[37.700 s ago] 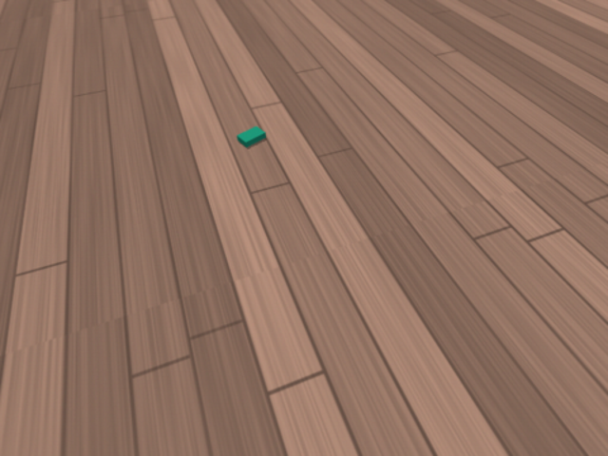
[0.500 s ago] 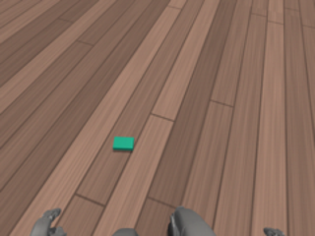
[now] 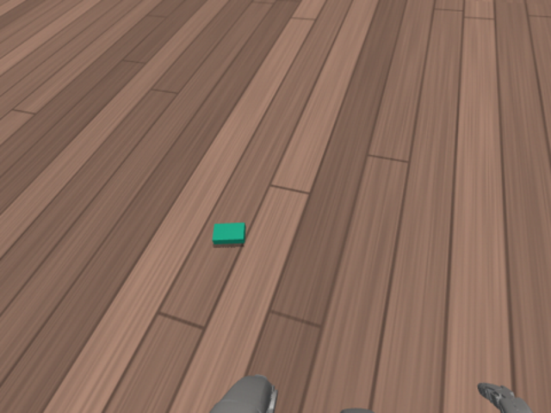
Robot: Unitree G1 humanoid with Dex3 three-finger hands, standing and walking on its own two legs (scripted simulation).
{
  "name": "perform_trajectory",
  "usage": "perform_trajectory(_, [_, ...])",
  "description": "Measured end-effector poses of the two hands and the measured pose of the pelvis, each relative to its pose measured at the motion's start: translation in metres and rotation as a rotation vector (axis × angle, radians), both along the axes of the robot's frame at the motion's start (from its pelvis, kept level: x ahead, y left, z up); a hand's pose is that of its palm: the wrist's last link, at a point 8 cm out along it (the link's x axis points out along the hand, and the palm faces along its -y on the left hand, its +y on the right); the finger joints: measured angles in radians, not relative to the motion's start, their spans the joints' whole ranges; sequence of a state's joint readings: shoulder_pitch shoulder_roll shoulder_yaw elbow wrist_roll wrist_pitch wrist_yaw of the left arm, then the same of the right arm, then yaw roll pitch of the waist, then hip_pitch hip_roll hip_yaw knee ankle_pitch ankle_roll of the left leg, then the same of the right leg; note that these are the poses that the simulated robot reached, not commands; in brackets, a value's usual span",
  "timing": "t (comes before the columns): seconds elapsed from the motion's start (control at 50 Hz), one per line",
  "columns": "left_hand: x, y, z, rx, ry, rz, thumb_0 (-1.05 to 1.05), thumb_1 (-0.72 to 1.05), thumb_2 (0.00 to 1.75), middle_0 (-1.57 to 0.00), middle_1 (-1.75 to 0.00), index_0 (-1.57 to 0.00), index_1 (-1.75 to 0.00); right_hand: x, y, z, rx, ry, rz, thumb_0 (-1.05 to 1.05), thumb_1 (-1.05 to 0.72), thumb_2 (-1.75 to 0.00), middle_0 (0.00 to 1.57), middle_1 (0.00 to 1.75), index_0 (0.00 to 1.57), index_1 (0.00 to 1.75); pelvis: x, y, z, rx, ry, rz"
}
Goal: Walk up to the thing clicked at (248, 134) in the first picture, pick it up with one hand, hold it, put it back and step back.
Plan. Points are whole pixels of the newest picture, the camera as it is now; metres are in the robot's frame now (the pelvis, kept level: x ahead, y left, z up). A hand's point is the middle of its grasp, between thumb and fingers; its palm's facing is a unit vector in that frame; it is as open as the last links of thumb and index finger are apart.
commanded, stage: step back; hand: left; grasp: from above
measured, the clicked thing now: (229, 233) +0.86 +0.30 -0.75
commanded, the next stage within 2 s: stand in 1.46 s
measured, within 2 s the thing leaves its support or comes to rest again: neither
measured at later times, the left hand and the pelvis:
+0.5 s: hand out of the picture -0.13 +0.26 -0.15, palm faces +0.06 -0.92 -0.39, open 7.4 cm; pelvis -0.19 -0.02 -0.01, yaw +3 degrees
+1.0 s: hand out of the picture -0.20 +0.30 -0.16, palm faces +0.06 -0.92 -0.39, open 7.4 cm; pelvis -0.20 +0.02 +0.00, yaw +6 degrees
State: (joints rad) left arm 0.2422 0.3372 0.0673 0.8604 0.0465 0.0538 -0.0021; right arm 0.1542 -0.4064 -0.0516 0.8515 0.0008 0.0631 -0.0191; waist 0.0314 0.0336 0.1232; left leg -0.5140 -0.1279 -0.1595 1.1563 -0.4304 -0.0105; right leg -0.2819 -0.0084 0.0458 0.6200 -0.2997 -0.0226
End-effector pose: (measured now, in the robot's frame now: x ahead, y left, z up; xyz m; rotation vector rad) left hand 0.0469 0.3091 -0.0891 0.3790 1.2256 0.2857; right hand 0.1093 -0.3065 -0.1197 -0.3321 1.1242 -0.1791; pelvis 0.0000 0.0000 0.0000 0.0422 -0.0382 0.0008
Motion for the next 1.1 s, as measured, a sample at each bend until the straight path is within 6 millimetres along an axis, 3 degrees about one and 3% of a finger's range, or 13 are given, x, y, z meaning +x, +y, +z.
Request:
perform_trajectory(0.12, [-0.002,0.002,0.005,0.036,-0.129,-0.019,0.01,0.90,0.90,-0.20,-0.30,-0.21,-0.30,-0.073,-0.007,-0.010,-0.032,0.134,0.033,0.01,-0.91,-0.90,0.20,0.30,0.20,0.30,-0.044,-0.005,-0.005,-0.015,0.010,0.068])
perform_trajectory(0.22, [-0.026,0.008,-0.013,0.010,-0.203,-0.017,0.01,0.90,0.90,-0.20,-0.30,-0.21,-0.30,-0.115,-0.001,-0.014,-0.058,0.163,0.073,0.01,-0.91,-0.90,0.20,0.30,0.20,0.30,-0.090,-0.001,-0.018,-0.021,-0.011,0.121])
perform_trajectory(0.28, [-0.054,0.008,-0.024,-0.018,-0.179,-0.007,0.01,0.90,0.90,-0.20,-0.30,-0.21,-0.30,-0.139,0.005,-0.006,-0.054,0.142,0.071,0.01,-0.91,-0.90,0.20,0.30,0.20,0.30,-0.116,0.001,-0.017,0.004,-0.036,0.101])
perform_trajectory(0.34, [-0.086,0.003,-0.023,-0.045,-0.137,0.013,0.01,0.90,0.90,-0.20,-0.30,-0.21,-0.30,-0.158,0.005,0.006,-0.058,0.116,0.076,0.01,-0.90,-0.90,0.20,0.30,0.20,0.30,-0.135,0.000,-0.009,-0.045,-0.041,0.112])
perform_trajectory(0.44, [-0.146,-0.003,-0.021,-0.056,-0.095,0.043,0.01,0.90,0.90,-0.20,-0.30,-0.21,-0.30,-0.167,-0.002,0.019,-0.063,0.043,0.092,0.01,-0.90,-0.90,0.20,0.30,0.21,0.30,-0.167,-0.010,-0.003,-0.054,-0.007,0.085])
perform_trajectory(0.54, [-0.211,-0.013,-0.025,-0.023,-0.008,0.033,0.01,0.91,0.90,-0.20,-0.30,-0.21,-0.30,-0.169,-0.017,0.011,-0.037,-0.065,0.092,0.01,-0.90,-0.90,0.20,0.30,0.21,0.30,-0.198,-0.024,-0.012,-0.049,-0.002,0.027])
perform_trajectory(0.62, [-0.259,-0.025,-0.017,-0.015,0.039,0.061,0.01,0.90,0.90,-0.20,-0.30,-0.21,-0.30,-0.193,-0.023,0.007,-0.017,-0.048,0.071,0.01,-0.90,-0.90,0.20,0.30,0.20,0.30,-0.210,-0.029,-0.006,-0.059,-0.022,0.028])
perform_trajectory(0.68, [-0.279,-0.026,-0.010,-0.012,0.057,0.085,0.01,0.90,0.90,-0.20,-0.30,-0.21,-0.30,-0.214,-0.026,0.005,0.005,-0.002,0.056,0.01,-0.91,-0.90,0.20,0.30,0.20,0.30,-0.214,-0.028,0.000,-0.042,-0.021,0.032])
perform_trajectory(0.8, [-0.287,-0.010,-0.006,-0.008,0.030,0.112,0.01,0.90,0.90,-0.20,-0.30,-0.21,-0.30,-0.244,-0.023,0.000,-0.007,0.121,0.075,0.01,-0.91,-0.90,0.20,0.30,0.20,0.30,-0.216,-0.017,0.001,-0.049,-0.010,0.086])
perform_trajectory(0.92, [-0.278,0.023,-0.022,-0.025,0.042,0.111,0.01,0.90,0.90,-0.20,-0.30,-0.21,-0.30,-0.234,0.002,0.006,-0.041,0.129,0.092,0.01,-0.91,-0.90,0.20,0.30,0.20,0.30,-0.210,0.006,-0.006,-0.021,-0.008,0.107])
perform_trajectory(0.98, [-0.262,0.029,-0.027,-0.043,0.057,0.089,0.01,0.90,0.90,-0.20,-0.30,-0.21,-0.30,-0.225,0.016,0.014,-0.042,0.060,0.077,0.01,-0.91,-0.90,0.20,0.30,0.20,0.30,-0.204,0.016,-0.004,-0.033,-0.010,0.099])
perform_trajectory(1.1, [-0.207,0.032,-0.024,-0.077,-0.043,0.041,0.01,0.91,0.90,-0.20,-0.30,-0.20,-0.30,-0.216,0.025,0.031,-0.050,0.022,0.056,0.01,-0.90,-0.90,0.20,0.30,0.20,0.30,-0.186,0.019,0.005,-0.047,-0.016,0.088])
